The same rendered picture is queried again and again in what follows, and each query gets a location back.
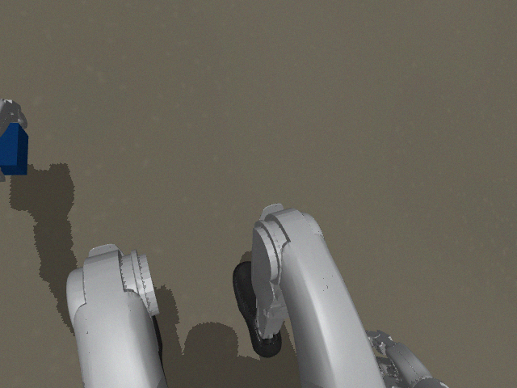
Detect left robot hand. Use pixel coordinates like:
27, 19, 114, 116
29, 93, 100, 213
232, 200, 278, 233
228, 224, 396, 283
0, 99, 27, 182

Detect left robot foot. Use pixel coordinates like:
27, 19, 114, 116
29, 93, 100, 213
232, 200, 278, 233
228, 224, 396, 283
152, 315, 167, 384

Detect small box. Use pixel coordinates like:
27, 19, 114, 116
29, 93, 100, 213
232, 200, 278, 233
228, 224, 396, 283
0, 123, 28, 175

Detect right robot foot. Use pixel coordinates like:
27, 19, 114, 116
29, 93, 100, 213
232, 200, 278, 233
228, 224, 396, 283
233, 261, 282, 358

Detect right robot hand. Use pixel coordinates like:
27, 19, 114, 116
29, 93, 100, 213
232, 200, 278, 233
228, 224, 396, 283
366, 330, 433, 388

